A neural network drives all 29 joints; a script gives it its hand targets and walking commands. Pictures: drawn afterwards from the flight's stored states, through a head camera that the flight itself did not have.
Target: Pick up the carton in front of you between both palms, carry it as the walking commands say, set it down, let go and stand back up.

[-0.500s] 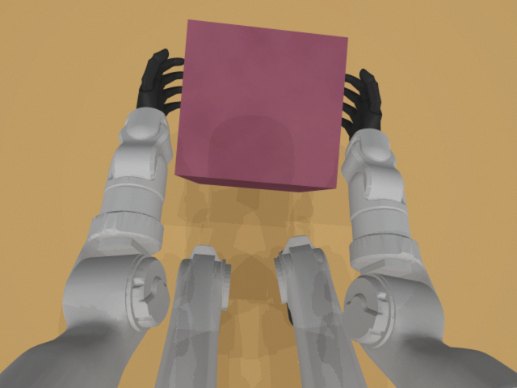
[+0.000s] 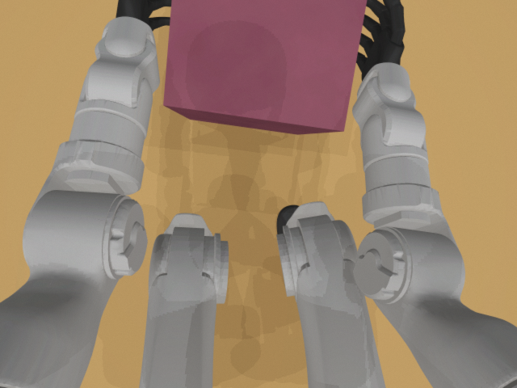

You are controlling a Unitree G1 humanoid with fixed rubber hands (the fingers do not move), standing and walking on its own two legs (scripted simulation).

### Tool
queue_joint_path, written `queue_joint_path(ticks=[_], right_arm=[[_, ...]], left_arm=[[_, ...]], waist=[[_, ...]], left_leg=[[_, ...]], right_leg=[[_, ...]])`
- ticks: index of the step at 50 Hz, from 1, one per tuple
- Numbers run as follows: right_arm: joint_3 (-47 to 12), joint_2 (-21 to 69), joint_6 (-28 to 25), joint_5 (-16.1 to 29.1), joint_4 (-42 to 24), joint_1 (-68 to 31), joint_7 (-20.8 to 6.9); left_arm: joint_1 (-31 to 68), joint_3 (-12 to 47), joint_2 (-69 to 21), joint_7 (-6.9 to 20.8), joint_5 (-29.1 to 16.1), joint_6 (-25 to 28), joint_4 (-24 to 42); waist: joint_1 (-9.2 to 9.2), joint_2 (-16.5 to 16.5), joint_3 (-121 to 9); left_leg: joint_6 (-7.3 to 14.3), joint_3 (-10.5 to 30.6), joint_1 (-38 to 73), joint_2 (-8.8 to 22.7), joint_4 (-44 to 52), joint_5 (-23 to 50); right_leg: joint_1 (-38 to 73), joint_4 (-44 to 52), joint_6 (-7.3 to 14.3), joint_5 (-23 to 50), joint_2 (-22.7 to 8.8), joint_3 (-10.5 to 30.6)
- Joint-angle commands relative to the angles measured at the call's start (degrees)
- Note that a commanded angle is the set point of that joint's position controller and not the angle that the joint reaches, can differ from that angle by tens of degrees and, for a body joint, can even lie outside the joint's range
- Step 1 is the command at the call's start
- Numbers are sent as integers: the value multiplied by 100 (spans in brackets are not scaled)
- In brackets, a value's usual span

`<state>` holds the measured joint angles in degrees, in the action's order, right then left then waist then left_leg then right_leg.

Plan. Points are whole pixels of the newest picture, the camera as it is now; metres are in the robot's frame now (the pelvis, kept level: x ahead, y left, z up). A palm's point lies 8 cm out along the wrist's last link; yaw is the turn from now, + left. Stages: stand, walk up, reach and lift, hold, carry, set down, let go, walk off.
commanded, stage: set down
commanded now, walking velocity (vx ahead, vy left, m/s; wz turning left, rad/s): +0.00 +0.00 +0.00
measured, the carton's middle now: (257, 55) +0.53 -0.04 -0.24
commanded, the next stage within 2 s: none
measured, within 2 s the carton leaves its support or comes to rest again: rests again in 0.42 s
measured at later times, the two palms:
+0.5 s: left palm (142, 33) +0.54 +0.11 -0.18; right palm (372, 69) +0.49 -0.18 -0.18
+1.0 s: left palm (141, 30) +0.55 +0.12 -0.19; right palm (375, 67) +0.50 -0.19 -0.18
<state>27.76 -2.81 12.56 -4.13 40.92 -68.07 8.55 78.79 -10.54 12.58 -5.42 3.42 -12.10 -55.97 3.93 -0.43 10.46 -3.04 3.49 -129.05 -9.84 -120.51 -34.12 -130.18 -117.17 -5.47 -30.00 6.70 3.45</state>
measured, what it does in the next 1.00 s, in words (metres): stands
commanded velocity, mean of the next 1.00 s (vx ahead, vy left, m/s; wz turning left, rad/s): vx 0.00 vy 0.00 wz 0.00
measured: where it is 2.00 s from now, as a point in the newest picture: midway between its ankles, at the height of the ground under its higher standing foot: (245, 276)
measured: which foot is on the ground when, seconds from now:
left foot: down 0.00-1.00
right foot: down 0.00-1.00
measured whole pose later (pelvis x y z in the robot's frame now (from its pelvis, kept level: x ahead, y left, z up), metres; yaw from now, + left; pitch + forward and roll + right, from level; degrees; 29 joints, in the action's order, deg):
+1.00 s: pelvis +0.00 +0.00 -0.03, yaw -1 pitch +38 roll -3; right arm 30.8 -7.8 8.4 -7.7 55.5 -74.1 1.0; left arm 83.5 -14.7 14.3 -0.2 8.6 -8.3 -65.9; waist 4.4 0.2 15.6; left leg -0.3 1.6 -129.2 -6.7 -126.9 -35.2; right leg -129.6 -122.9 -4.9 -31.2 4.8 1.9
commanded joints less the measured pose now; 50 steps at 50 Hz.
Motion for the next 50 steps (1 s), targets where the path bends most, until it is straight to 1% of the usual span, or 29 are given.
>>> queue_joint_path(ticks=[1,4,10,14,19,24,35,46,50], right_arm=[[-3066,4613,-212,769,-550,-4219,-1501],[-3150,4704,-251,819,-444,-3980,-1533],[-2754,4593,-266,586,36,-3603,-1657],[-2553,4445,-301,467,159,-3624,-1691],[-2441,4216,-391,443,220,-3742,-1643],[-2267,4097,-449,418,485,-3706,-1624],[-1732,3559,-451,163,988,-3541,-1659],[-1103,2818,-390,-165,1434,-3099,-1654],[-932,2603,-420,-236,1521,-2968,-1610]], left_arm=[[3217,2172,-5520,1240,-751,258,812],[2984,2213,-5596,1187,-797,325,744],[2542,1806,-5482,1190,-521,358,167],[2593,1632,-5304,1218,-439,407,42],[2826,1604,-5026,1226,-491,495,60],[2945,1529,-4724,1241,-481,565,-72],[2530,902,-4106,1355,-48,491,-695],[2187,465,-3346,1386,362,370,-1028],[2194,439,-3067,1352,402,394,-1021]], waist=[[268,-510,-7460],[248,-495,-7339],[207,-422,-6404],[209,-380,-6033],[237,-384,-5730],[220,-409,-5346],[53,-306,-4364],[-17,-367,-3602],[1,-377,-3587]], left_leg=[[162,-606,3188,46,962,2186],[180,-559,3292,39,836,2480],[248,-467,2837,39,803,2194],[282,-448,2531,43,769,2032],[295,-450,2295,62,707,1847],[330,-440,2108,91,653,1686],[439,-346,1650,143,653,1306],[453,-234,1548,230,728,948],[409,-216,1655,266,733,942]], right_leg=[[3829,400,199,2405,108,-966],[3730,271,169,2623,109,-958],[3064,200,180,2247,116,-921],[2857,166,215,2093,119,-892],[2802,123,260,1961,100,-864],[2701,76,297,1854,83,-814],[2260,62,348,1399,49,-703],[1858,78,410,908,9,-649],[1881,53,374,898,-23,-670]])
